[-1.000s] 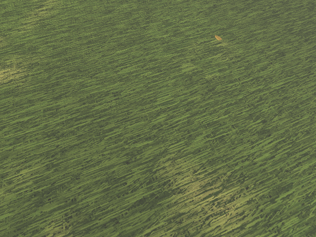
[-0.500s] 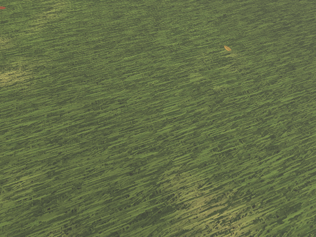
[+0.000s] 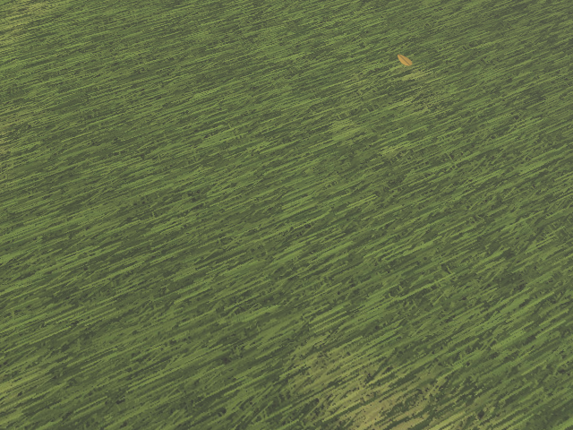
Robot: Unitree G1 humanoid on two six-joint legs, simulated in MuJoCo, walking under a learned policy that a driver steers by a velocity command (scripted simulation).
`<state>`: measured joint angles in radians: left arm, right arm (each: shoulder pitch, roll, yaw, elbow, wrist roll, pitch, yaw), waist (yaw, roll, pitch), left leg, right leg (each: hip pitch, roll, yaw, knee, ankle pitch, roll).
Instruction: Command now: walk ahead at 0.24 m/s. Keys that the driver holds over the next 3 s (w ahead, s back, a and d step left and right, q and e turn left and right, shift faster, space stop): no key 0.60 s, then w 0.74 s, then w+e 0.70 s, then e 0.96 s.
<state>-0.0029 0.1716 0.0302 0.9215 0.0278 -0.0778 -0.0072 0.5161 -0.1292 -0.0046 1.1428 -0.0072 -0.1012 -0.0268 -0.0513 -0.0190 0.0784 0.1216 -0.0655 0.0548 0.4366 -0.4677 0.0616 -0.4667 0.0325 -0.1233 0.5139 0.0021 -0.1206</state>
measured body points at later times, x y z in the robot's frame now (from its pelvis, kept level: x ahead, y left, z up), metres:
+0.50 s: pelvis +0.11 +0.01 +0.02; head +0.11 +0.02 +0.47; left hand +0.12 +0.23 -0.14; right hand +0.12 -0.21 -0.13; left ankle +0.12 +0.13 -0.72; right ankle +0.13 -0.06 -0.72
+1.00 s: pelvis +0.22 -0.01 +0.02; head +0.23 -0.03 +0.47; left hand +0.23 +0.23 -0.12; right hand +0.17 -0.25 -0.14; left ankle +0.13 +0.11 -0.67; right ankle +0.19 -0.08 -0.72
